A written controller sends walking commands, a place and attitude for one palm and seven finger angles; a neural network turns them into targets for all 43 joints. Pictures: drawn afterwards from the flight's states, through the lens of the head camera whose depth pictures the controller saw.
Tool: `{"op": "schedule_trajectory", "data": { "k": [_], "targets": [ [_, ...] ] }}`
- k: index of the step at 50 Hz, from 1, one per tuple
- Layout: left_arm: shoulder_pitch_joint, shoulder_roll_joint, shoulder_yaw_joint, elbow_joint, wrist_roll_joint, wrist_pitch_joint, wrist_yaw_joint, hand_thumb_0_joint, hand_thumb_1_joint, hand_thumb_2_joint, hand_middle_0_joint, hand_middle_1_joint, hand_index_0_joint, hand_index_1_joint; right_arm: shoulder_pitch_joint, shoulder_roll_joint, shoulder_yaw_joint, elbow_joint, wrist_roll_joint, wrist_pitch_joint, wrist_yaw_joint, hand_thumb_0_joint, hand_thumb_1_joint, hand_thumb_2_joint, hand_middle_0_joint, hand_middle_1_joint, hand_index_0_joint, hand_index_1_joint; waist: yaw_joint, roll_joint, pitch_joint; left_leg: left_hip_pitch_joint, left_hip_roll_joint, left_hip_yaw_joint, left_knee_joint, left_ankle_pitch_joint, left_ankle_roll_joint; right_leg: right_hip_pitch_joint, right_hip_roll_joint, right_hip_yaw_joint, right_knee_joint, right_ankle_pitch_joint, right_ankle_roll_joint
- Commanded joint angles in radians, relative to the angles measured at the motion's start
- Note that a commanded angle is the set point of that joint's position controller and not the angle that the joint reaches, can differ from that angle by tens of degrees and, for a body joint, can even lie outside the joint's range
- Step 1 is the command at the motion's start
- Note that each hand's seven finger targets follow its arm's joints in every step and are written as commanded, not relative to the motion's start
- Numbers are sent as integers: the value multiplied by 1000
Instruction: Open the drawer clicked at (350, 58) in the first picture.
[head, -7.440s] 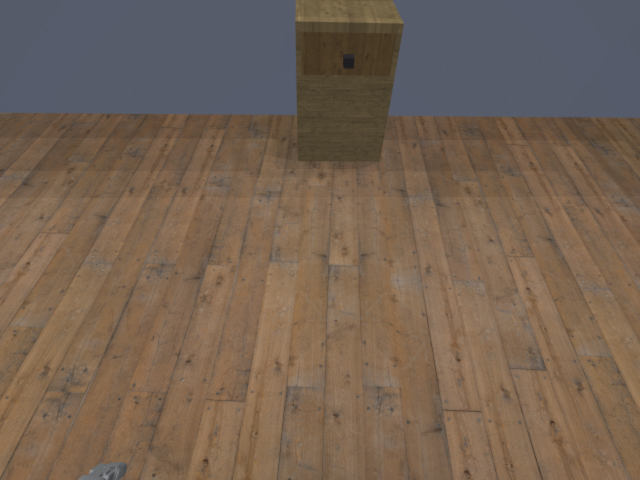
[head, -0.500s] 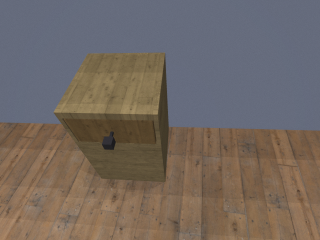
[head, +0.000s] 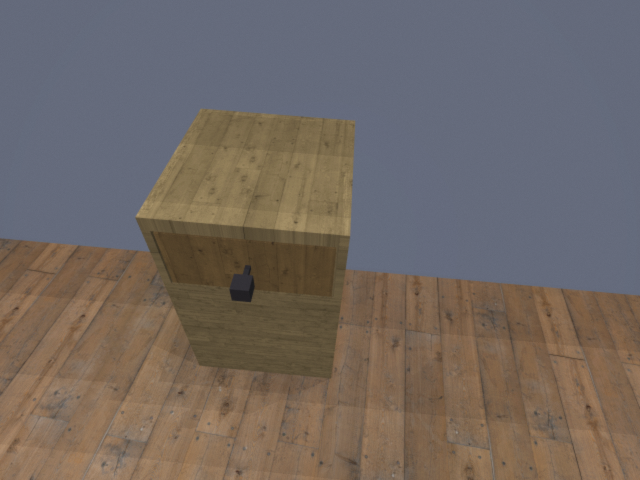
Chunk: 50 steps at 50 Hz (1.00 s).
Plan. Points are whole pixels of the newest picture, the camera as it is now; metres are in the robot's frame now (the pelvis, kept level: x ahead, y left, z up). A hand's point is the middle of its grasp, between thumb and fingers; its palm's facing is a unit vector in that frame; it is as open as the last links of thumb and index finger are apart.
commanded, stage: come to a stop and stand still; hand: left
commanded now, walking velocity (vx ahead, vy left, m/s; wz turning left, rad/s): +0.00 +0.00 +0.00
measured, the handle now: (244, 280) +0.54 +0.21 -0.21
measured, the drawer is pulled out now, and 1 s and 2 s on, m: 0.00 0.00 0.00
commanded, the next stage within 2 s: look again from close up in 0.18 s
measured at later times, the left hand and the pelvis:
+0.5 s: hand out of the picture +0.01 +0.15 -0.17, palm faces +0.00 -0.98 -0.19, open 7.4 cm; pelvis +0.01 -0.02 +0.01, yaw +0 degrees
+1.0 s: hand out of the picture +0.05 +0.13 -0.13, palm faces -0.05 -0.92 -0.38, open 7.3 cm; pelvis +0.01 -0.06 +0.00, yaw +0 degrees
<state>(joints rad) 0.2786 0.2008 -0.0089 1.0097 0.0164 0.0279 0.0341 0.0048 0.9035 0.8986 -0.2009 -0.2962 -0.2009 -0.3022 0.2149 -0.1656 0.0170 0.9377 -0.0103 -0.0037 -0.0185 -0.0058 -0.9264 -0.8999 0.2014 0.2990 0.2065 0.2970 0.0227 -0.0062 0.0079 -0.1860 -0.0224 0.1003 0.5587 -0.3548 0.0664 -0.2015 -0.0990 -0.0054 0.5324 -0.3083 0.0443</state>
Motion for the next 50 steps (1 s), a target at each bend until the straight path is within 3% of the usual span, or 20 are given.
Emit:
{"op": "schedule_trajectory", "data": {
  "k": [1, 7, 15, 32, 44, 45, 46, 47, 48, 49, 50],
  "targets": [
    [49, 81, 17, -36, 5, -18, -1, 0, 900, 900, -200, -300, -200, -300, 65, -158, -33, -24, -7, -19, -5, 0, -900, -900, 200, 300, 200, 300, -10, 65, 61, -63, 150, -177, -241, 208, -2, -26, 25, -24, -37, 83, -48],
    [59, 77, 17, -7, 0, -26, -1, 0, 900, 900, -200, -300, -200, -300, 93, -149, -26, 19, -5, -27, -9, 0, -900, -900, 200, 300, 200, 300, -11, 50, 26, -3, 140, -147, -216, 337, -7, 0, 8, -13, -57, 144, -49],
    [66, 63, 16, 44, -5, -31, 1, 0, 900, 900, -200, -300, -200, -300, 140, -131, -18, 92, -3, -29, -13, 0, -900, -900, 200, 300, 200, 300, -14, 35, 39, 5, 129, -126, -200, 372, -9, 30, -4, -11, -65, 204, -51],
    [91, 25, 17, 99, -5, -48, 6, 0, 900, 900, -200, -300, -200, -300, 167, -68, -19, 161, -1, -26, -18, 0, -900, -900, 200, 300, 200, 300, -20, -11, 56, 24, 123, -91, -174, 323, -26, 21, -11, 16, -96, 312, -66],
    [100, 23, 18, 104, -4, -54, 7, 0, 900, 900, -200, -300, -200, -300, 154, -60, -18, 170, -1, -21, -20, 0, -900, -900, 200, 300, 200, 300, -23, 3, 50, 44, 128, -81, -172, 330, -40, 23, -7, 25, -120, 338, -73],
    [160, 82, 29, 131, 8, -78, 46, 0, 900, 900, -200, -300, -200, -300, 38, -114, -39, 95, 9, -27, -8, 0, -900, -900, 200, 300, 200, 300, 11, -169, 97, -90, 140, -55, 68, 382, -79, 17, -68, 84, -118, 811, -44],
    [-598, 292, -73, -1405, 92, -256, 34, 0, 877, 890, -202, -315, -202, -315, 51, -233, -26, -237, 66, -179, -63, 0, -900, -900, 200, 300, 200, 300, -65, 156, -381, 187, 39, -36, -113, 517, -18, 101, 28, 103, -11, 677, -83],
    [-193, 272, 25, -1098, 113, -159, 123, 0, 853, 880, -203, -330, -203, -330, -22, -171, -55, -166, 55, -268, -110, 0, -900, -900, 200, 300, 200, 300, 2, 372, -353, 246, 66, -59, -130, 688, -23, 17, 71, 15, 62, 367, -91],
    [23, 104, -54, -1003, 111, -1, 179, 0, 830, 870, -205, -345, -205, -345, -17, -130, -68, -170, 91, -306, -109, 0, -900, -900, 200, 300, 200, 300, -30, 272, -198, 133, 91, -91, -151, 661, -45, -108, 90, -60, 87, 102, -71],
    [43, 5, -116, -1021, 156, 30, 185, 0, 807, 860, -207, -360, -207, -360, -14, -138, -68, -168, 88, -326, -104, 0, -900, -900, 200, 300, 200, 300, -35, 192, -125, 77, 87, -77, -119, 602, -42, -132, 92, -80, 60, 129, -64],
    [14, 54, -125, -1110, 232, 27, 194, 0, 783, 850, -208, -375, -208, -375, -62, -163, -71, -231, 75, -342, -94, 0, -900, -900, 200, 300, 200, 300, -21, 139, -66, 8, 64, -83, -71, 478, -44, -156, 83, -52, 16, 191, -70]
  ]
}}
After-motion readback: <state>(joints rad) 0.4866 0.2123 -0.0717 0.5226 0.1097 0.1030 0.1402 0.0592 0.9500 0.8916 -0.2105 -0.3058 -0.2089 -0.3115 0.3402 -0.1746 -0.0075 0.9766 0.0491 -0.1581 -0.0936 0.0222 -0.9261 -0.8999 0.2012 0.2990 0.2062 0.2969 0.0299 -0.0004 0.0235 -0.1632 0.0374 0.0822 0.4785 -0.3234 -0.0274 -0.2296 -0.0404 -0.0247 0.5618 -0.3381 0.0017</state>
